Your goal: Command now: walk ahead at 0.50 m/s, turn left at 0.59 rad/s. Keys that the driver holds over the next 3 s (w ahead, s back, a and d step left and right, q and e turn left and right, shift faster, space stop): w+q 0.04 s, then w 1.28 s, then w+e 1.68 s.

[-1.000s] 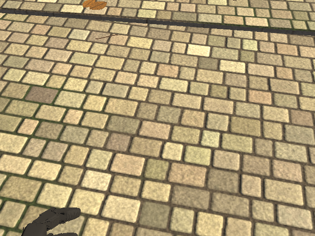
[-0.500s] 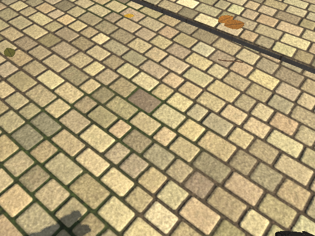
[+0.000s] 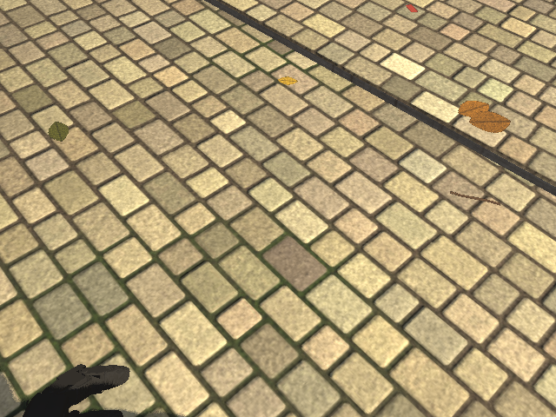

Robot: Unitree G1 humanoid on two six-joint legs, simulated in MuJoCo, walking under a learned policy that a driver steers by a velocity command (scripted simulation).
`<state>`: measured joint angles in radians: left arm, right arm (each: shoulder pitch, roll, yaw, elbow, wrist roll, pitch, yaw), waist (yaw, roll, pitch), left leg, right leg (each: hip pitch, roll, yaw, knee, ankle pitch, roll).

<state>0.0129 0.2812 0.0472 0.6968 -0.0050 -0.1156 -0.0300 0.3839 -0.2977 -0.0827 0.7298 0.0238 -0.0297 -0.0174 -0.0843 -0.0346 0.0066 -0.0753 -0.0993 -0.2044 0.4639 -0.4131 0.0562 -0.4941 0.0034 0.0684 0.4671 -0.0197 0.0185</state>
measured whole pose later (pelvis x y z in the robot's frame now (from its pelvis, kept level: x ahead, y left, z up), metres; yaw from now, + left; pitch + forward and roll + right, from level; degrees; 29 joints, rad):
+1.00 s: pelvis +0.53 +0.06 +0.00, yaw +7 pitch +2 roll +2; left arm 0.02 0.26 0.02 0.75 -0.01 -0.08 -0.05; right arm 0.40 -0.30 -0.06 0.85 0.02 -0.05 0.00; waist -0.08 -0.04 0.01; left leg 0.06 -0.03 0.04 0.26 -0.36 0.01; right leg -0.55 -0.05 0.00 0.51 -0.01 -0.03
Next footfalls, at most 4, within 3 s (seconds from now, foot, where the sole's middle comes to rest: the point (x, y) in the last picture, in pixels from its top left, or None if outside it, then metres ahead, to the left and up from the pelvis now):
0.02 right None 0.18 -0.13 -0.77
0.50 left None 0.41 0.16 -0.77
1.04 right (270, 317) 0.73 -0.04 -0.77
1.56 left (168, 243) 0.99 0.24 -0.77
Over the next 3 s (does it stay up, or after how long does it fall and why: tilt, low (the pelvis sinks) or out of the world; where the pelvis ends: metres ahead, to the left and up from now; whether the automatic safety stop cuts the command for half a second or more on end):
stays up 1.56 -0.13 0.00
